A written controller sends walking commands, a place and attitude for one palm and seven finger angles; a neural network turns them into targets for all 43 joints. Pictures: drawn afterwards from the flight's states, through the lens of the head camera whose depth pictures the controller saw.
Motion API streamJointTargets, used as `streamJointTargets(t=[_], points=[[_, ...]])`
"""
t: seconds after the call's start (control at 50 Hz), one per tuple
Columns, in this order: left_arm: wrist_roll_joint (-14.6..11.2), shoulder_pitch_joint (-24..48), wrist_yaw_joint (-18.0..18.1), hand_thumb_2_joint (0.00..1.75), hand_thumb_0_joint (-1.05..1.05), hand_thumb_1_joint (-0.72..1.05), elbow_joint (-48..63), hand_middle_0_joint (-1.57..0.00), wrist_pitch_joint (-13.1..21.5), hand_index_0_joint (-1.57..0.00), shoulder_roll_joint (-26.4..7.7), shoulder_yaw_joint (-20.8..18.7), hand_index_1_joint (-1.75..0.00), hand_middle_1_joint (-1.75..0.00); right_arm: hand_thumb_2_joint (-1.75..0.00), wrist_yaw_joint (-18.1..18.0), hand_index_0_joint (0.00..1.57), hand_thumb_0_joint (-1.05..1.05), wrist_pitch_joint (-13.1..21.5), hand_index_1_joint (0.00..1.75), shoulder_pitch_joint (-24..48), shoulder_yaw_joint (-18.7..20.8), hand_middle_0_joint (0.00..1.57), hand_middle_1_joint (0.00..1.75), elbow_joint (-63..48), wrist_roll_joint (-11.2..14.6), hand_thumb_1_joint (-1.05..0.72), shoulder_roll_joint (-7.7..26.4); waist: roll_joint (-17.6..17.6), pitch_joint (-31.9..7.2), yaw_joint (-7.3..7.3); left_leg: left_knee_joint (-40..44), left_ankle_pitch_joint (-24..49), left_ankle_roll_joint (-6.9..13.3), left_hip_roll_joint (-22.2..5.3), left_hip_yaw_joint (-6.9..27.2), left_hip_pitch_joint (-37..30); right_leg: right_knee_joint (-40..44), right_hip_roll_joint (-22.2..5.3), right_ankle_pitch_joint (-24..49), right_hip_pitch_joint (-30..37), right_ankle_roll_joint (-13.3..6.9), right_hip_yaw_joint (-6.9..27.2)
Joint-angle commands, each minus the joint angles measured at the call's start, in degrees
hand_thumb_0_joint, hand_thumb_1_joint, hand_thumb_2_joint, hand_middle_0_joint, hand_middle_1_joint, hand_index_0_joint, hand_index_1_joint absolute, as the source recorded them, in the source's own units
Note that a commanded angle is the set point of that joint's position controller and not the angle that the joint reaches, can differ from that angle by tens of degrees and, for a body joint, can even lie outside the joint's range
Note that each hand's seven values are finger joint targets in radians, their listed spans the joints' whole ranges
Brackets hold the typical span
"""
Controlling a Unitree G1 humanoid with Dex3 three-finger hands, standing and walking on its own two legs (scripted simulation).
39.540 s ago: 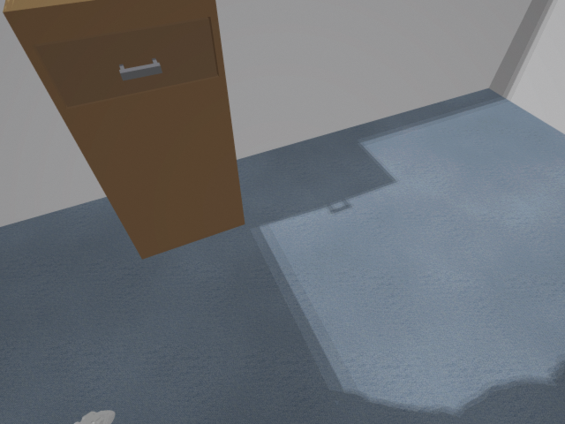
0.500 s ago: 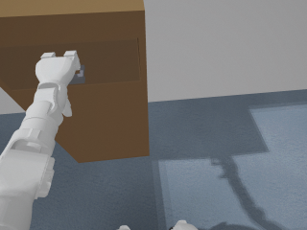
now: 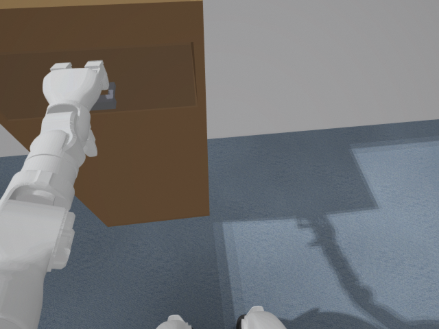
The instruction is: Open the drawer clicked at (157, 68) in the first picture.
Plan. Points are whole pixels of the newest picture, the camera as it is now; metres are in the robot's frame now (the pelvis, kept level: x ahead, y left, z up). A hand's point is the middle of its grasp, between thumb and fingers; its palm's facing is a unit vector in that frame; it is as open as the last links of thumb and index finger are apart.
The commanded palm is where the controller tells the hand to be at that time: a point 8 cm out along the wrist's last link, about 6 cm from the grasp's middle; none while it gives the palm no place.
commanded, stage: lift the hand off the handle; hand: left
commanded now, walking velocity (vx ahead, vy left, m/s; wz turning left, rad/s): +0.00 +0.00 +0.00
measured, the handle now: (89, 96) +0.55 +0.23 +0.08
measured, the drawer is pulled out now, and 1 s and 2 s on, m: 0.00 0.00 0.00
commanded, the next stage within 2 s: draw the hand back to the body in 1.10 s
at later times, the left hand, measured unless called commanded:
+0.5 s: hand (80, 98) +0.51 +0.23 +0.11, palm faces -0.03 -0.01 -1.00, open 13.2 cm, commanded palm +0.50 +0.23 +0.21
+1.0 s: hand (63, 57) +0.51 +0.22 +0.19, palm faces +0.00 +0.01 -1.00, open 13.3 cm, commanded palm +0.50 +0.23 +0.27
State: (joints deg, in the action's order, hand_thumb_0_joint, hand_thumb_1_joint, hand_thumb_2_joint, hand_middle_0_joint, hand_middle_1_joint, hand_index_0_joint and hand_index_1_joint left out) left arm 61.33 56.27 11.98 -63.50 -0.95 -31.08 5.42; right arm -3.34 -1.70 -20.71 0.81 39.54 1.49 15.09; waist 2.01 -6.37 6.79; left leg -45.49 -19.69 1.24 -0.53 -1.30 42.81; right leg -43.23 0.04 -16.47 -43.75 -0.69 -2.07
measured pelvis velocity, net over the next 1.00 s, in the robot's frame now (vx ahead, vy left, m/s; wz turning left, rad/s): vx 0.05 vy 0.00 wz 0.02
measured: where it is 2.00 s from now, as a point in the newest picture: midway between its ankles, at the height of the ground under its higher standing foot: outside the picture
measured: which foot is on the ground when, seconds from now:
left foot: down 0.00-1.00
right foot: down 0.00-1.00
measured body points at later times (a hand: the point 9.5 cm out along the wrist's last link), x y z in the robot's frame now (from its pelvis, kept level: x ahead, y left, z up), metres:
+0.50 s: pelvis +0.04 +0.01 +0.02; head +0.10 -0.01 +0.47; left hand +0.51 +0.23 +0.16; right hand +0.08 -0.26 -0.11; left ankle +0.02 +0.11 -0.70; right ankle +0.04 -0.11 -0.70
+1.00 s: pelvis +0.05 +0.00 +0.03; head +0.09 -0.03 +0.48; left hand +0.51 +0.22 +0.25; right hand +0.15 -0.26 -0.10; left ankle +0.02 +0.11 -0.70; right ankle +0.04 -0.11 -0.70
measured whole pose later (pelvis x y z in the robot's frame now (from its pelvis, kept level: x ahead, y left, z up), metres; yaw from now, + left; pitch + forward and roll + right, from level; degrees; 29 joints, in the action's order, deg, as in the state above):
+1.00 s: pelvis +0.05 +0.00 +0.03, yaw +1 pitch +8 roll +0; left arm 55.4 51.6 -2.3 -46.6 0.0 -30.2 7.6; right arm -3.6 -2.3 -14.9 0.7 40.9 2.6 15.3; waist 4.3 -4.1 1.3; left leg -29.5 -16.9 0.8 0.4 -0.5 20.8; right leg -29.2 -0.4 -15.3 -22.2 -0.7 -2.7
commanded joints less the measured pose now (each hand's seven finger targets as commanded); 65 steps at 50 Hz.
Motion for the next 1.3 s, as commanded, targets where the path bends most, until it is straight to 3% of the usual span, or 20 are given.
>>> streamJointTargets(t=[0.0, 0.22, 0.28, 0.36, 0.42, 0.5, 0.54, 0.58, 0.64, 0.72, 0.78, 0.86, 0.9, 0.98, 1.02, 1.06, 1.1, 1.18, 1.24, 1.28], points=[[0.0, 31.2, 1.8, 0.30, 0.00, -0.50, 13.2, -0.30, 0.7, -0.30, -14.0, -3.6, -1.20, -1.20, -0.90, -1.2, 0.20, 0.00, 1.8, 0.30, -6.6, 3.3, 0.20, 0.30, -3.5, -0.1, -0.90, 8.6, 2.2, -21.9, 2.32, 7.5, 2.1, 1.6, 1.4, 1.3, -14.4, 8.3, 2.4, 0.0, 10.7, -0.1, 1.8], [-1.8, 33.3, 2.5, 0.30, 0.00, -0.50, 23.2, -0.30, 4.4, -0.30, -17.7, -7.5, -1.20, -1.20, -0.90, -1.6, 0.20, 0.00, 2.7, 0.30, -5.9, 3.6, 0.20, 0.30, -2.4, -0.1, -0.90, 8.7, 3.9, -24.7, 0.76, 9.9, 11.8, 1.3, 1.3, 1.7, -21.9, 10.4, 2.7, 7.5, 16.8, -0.6, 1.5], [-1.8, 31.8, 2.8, 0.30, 0.00, -0.50, 26.5, -0.30, 4.9, -0.30, -19.4, -9.3, -1.20, -1.20, -0.90, -1.5, 0.20, 0.00, 2.5, 0.30, -5.0, 3.9, 0.20, 0.30, -2.5, -0.2, -0.90, 8.6, 5.5, -27.1, -0.51, 10.0, 17.1, 1.0, 1.5, 1.4, -24.8, 10.3, 2.8, 12.0, 19.4, -0.8, 1.4], [-2.0, 32.9, 3.0, 0.30, 0.00, -0.50, 29.4, -0.30, 4.0, -0.30, -16.2, -7.0, -1.20, -1.20, -0.90, -1.2, 0.20, 0.00, 2.4, 0.30, -3.9, 4.0, 0.20, 0.30, -2.3, 0.0, -0.90, 8.3, 5.9, -27.2, -0.31, 10.6, 22.2, 0.7, 1.3, 1.5, -28.7, 10.8, 2.9, 14.8, 20.1, -0.9, 0.7], [-2.4, 34.0, 2.8, 0.30, 0.00, -0.50, 31.9, -0.30, 3.1, -0.30, -17.0, -7.8, -1.20, -1.20, -0.90, -0.9, 0.20, 0.00, 2.4, 0.30, -2.9, 4.2, 0.20, 0.30, -2.2, 0.0, -0.90, 8.4, 8.1, -27.5, -1.07, 11.2, 26.3, 0.1, 1.1, 1.7, -32.1, 11.1, 3.0, 16.3, 20.4, -1.1, 0.2], [-3.2, 34.5, 1.3, 0.30, 0.00, -0.50, 33.9, -0.30, 2.1, -0.30, -14.3, -5.6, -1.20, -1.20, -0.90, -0.8, 0.20, 0.00, 2.4, 0.30, -1.5, 3.9, 0.20, 0.30, -2.4, 0.1, -0.90, 8.2, 5.9, -27.0, -0.89, 11.8, 30.2, 0.1, 1.0, 1.8, -34.1, 11.8, 2.8, 18.8, 22.1, -0.9, 0.0], [-3.4, 33.3, 0.1, 0.30, 0.00, -0.50, 33.4, -0.30, 1.3, -0.30, -16.1, -7.0, -1.20, -1.20, -0.90, -0.8, 0.20, 0.00, 2.0, 0.30, -0.6, 3.8, 0.20, 0.30, -2.7, 0.2, -0.90, 8.3, 5.1, -27.0, -1.58, 12.1, 32.0, 0.0, 1.1, 1.4, -34.2, 12.3, 2.7, 20.7, 24.6, -1.0, 0.1], [-3.7, 35.1, -0.8, 0.30, 0.00, -0.50, 34.6, -0.30, 0.9, -0.30, -13.1, -4.1, -1.20, -1.20, -0.90, -0.7, 0.20, 0.00, 2.0, 0.30, 0.2, 3.6, 0.20, 0.30, -2.7, 0.5, -0.90, 8.0, 5.6, -25.2, -0.86, 12.7, 31.3, 0.0, 1.1, 1.7, -35.1, 12.6, 2.6, 20.0, 23.3, -0.9, -0.1], [-4.3, 33.9, -2.5, 0.30, 0.00, -0.50, 34.6, -0.30, 0.8, -0.30, -16.1, -6.4, -1.20, -1.20, -0.90, -0.9, 0.20, 0.00, 1.6, 0.30, 1.3, 3.4, 0.20, 0.30, -3.2, 0.3, -0.90, 8.2, 4.5, -26.2, -1.84, 13.2, 32.1, 0.1, 1.4, 1.2, -35.0, 13.3, 2.3, 22.0, 27.1, -1.0, 0.2], [-4.7, 33.2, -4.8, 0.30, 0.00, -0.50, 33.0, -0.30, 0.3, -0.30, -14.9, -5.3, -1.20, -1.20, -0.90, -0.9, 0.20, 0.00, 1.4, 0.30, 2.7, 2.9, 0.20, 0.30, -3.6, 0.8, -0.90, 7.6, 2.5, -23.4, -2.30, 14.3, 29.8, 0.5, 1.7, 0.8, -33.4, 13.8, 1.9, 22.3, 28.4, -0.9, 0.4], [-5.0, 35.3, -6.3, 0.30, 0.00, -0.50, 33.5, -0.30, 0.8, -0.30, -14.5, -4.2, -1.20, -1.20, -0.90, -1.2, 0.20, 0.00, 1.2, 0.30, 3.2, 2.7, 0.20, 0.30, -3.7, 0.9, -0.90, 7.5, 2.9, -23.3, -1.90, 14.6, 29.2, 0.5, 1.8, 0.7, -34.2, 14.3, 1.7, 22.3, 28.7, -0.8, 0.6], [-5.5, 36.2, -8.0, 0.30, 0.00, -0.50, 35.2, -0.30, 1.9, -0.30, -17.5, -6.2, -1.20, -1.20, -0.90, -1.3, 0.20, 0.00, 1.2, 0.30, 3.6, 2.5, 0.20, 0.30, -4.0, 1.0, -0.90, 7.6, 1.9, -25.3, -2.80, 15.3, 30.3, 0.7, 2.0, 0.7, -34.5, 14.7, 1.4, 24.3, 31.8, -0.8, 0.9], [-5.8, 35.6, -8.7, 0.30, 0.00, -0.50, 35.9, -0.30, 1.9, -0.30, -15.2, -4.5, -1.20, -1.20, -0.90, -1.1, 0.20, 0.00, 1.2, 0.30, 4.0, 2.7, 0.20, 0.30, -4.1, 1.0, -0.90, 7.2, 2.7, -25.4, -3.13, 15.3, 31.8, 0.6, 1.9, 0.5, -35.4, 14.9, 1.3, 25.1, 31.9, -0.9, 0.9], [-5.9, 34.1, -10.5, 0.30, 0.00, -0.50, 31.6, -0.30, 0.3, -0.30, -17.6, -6.0, -1.20, -1.20, -0.90, -0.8, 0.20, 0.00, 0.4, 0.30, 4.7, 2.3, 0.20, 0.30, -3.7, 1.4, -0.90, 7.9, 0.2, -21.7, -3.39, 16.8, 28.4, 0.6, 2.1, 0.3, -32.6, 16.0, 1.2, 24.5, 33.0, -0.9, 0.9], [-6.5, 31.8, -11.9, 0.30, 0.00, -0.50, 27.9, -0.30, -0.5, -0.30, -14.4, -3.6, -1.20, -1.20, -0.90, -0.8, 0.20, 0.00, 0.0, 0.30, 5.2, 2.1, 0.20, 0.30, -3.7, 1.8, -0.90, 7.9, -1.9, -18.3, -3.01, 17.8, 24.8, 0.6, 2.0, 0.2, -31.1, 16.8, 1.0, 21.8, 32.0, -0.6, 0.8], [-6.3, 30.7, -12.9, 0.30, 0.00, -0.50, 26.8, -0.30, 0.1, -0.30, -17.6, -5.9, -1.20, -1.20, -0.90, -0.9, 0.20, 0.00, -0.4, 0.30, 5.3, 2.0, 0.20, 0.30, -4.0, 1.8, -0.90, 8.3, -2.1, -19.2, -3.94, 18.3, 24.0, 0.7, 2.1, -0.1, -29.9, 17.0, 0.6, 22.2, 34.2, -0.5, 1.5], [-6.0, 31.7, -13.5, 0.30, 0.00, -0.50, 29.6, -0.30, 1.3, -0.30, -15.0, -3.7, -1.20, -1.20, -0.90, -0.9, 0.20, 0.00, -0.5, 0.30, 5.4, 2.1, 0.20, 0.30, -4.6, 1.7, -0.90, 7.9, -0.4, -19.7, -3.85, 18.4, 24.2, 0.7, 2.1, 0.1, -30.9, 16.9, 0.6, 21.5, 33.4, -0.7, 1.4], [-5.7, 30.3, -13.5, 0.30, 0.00, -0.50, 29.5, -0.30, 2.1, -0.30, -14.3, -3.3, -1.20, -1.20, -0.90, -0.7, 0.20, 0.00, -0.7, 0.30, 5.3, 2.4, 0.20, 0.30, -4.8, 1.6, -0.90, 8.0, -0.9, -19.6, -3.77, 18.4, 24.0, 0.9, 1.8, -0.1, -31.5, 17.2, 0.8, 20.8, 32.6, -0.7, 1.6], [-6.1, 20.8, -13.5, 0.30, 0.00, -0.50, 29.7, -0.30, 1.6, -0.30, -16.7, -7.0, -1.20, -1.20, -0.90, -0.1, 0.20, 0.00, -1.4, 0.30, 7.0, 2.4, 0.20, 0.30, -6.3, 1.6, -0.90, 8.2, -0.7, -19.9, -6.82, 19.4, 24.6, 0.6, 1.8, -0.4, -30.2, 17.3, 0.7, 20.9, 36.1, -1.1, 1.6], [-6.3, 15.8, -13.8, 0.30, 0.00, -0.50, 28.4, -0.30, 0.1, -0.30, -15.5, -6.4, -1.20, -1.20, -0.90, 0.0, 0.20, 0.00, -2.0, 0.30, 8.6, 1.9, 0.20, 0.30, -6.8, 2.1, -0.90, 8.1, -3.4, -15.4, -7.00, 20.3, 21.7, 0.8, 1.5, -0.7, -28.1, 17.7, 0.6, 19.0, 35.1, -0.7, 1.3]])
